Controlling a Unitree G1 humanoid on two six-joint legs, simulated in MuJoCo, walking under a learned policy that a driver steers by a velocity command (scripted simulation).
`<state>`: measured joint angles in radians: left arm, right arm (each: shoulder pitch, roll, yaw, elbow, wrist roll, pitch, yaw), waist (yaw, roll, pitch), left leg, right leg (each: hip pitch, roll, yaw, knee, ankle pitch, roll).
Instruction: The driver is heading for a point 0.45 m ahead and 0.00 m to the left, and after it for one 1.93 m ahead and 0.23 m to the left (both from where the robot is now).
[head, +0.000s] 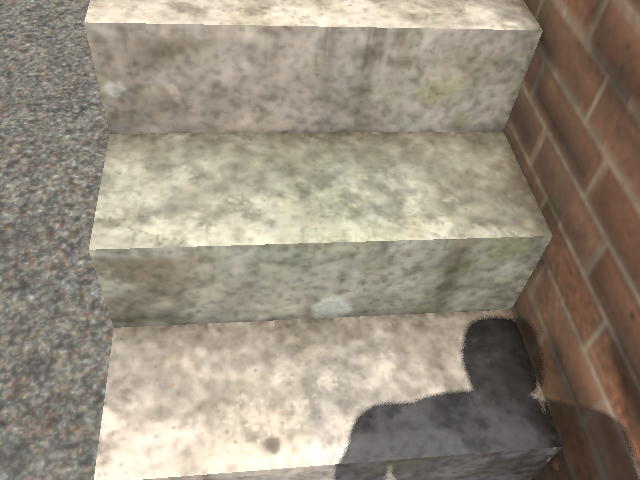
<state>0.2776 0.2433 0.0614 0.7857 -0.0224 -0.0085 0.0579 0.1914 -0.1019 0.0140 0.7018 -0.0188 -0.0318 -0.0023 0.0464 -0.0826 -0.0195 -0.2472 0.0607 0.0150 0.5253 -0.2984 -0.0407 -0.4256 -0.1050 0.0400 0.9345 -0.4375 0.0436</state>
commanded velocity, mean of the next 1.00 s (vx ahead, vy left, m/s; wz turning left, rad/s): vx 0.34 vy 0.07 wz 0.00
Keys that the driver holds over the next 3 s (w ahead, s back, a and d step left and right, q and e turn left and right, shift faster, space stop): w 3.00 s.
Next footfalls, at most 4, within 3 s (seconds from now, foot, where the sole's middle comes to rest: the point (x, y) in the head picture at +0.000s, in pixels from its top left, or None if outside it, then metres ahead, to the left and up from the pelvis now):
0.22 right None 0.00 -0.08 -0.76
0.60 left None -0.03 0.20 -0.77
1.04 right None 0.26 0.01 -0.58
1.26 left None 0.26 0.25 -0.40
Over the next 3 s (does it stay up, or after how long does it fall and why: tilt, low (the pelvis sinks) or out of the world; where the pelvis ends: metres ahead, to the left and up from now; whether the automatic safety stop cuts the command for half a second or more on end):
stays up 0.91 0.10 0.75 its command is cut before an obstacle from the start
